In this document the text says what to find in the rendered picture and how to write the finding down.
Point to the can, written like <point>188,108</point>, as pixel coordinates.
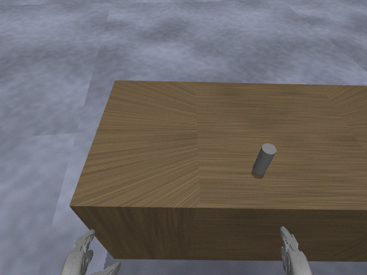
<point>264,158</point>

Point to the right robot hand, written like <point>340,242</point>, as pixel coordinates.
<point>294,260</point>

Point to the left robot hand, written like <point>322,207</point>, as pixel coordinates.
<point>77,261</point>

